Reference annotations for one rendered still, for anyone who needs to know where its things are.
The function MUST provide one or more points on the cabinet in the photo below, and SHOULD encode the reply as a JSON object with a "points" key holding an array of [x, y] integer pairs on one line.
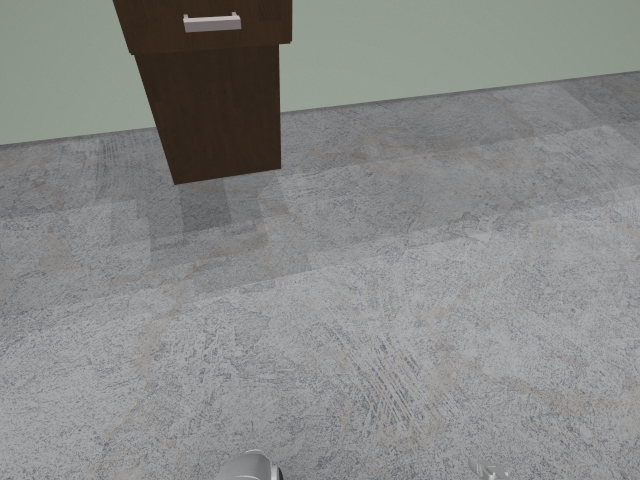
{"points": [[217, 111]]}

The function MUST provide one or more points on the robot left shin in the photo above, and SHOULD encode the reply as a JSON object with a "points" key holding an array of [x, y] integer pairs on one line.
{"points": [[256, 451]]}

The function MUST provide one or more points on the drawer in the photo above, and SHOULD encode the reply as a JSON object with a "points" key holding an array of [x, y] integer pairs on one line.
{"points": [[157, 26]]}

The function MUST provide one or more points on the left robot thigh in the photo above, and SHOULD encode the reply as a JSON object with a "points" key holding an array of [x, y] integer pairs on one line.
{"points": [[249, 467]]}

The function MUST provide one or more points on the handle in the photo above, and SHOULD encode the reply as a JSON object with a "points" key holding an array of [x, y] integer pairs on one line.
{"points": [[212, 23]]}

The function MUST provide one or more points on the robot right hand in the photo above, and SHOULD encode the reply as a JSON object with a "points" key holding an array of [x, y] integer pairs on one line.
{"points": [[487, 470]]}

